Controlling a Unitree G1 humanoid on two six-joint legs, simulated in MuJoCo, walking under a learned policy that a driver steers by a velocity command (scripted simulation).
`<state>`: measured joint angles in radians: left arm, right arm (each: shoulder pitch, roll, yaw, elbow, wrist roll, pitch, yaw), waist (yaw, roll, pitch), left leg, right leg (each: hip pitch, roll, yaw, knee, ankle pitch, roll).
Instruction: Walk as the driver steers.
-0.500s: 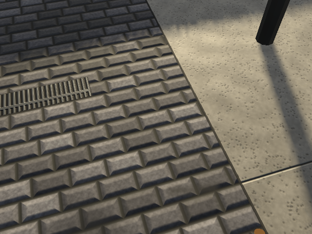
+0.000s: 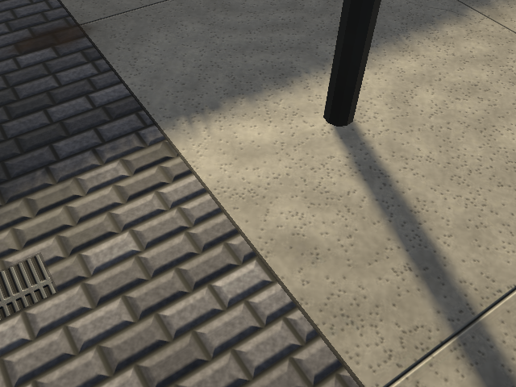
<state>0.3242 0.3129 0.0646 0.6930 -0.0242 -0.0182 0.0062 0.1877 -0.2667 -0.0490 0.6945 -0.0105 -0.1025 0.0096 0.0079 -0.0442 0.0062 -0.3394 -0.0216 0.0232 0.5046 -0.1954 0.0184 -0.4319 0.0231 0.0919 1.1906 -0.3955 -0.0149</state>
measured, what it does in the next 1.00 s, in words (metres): walks ahead, turning right: right foot, then left foot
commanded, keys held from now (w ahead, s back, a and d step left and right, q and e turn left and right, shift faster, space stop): w+e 1.00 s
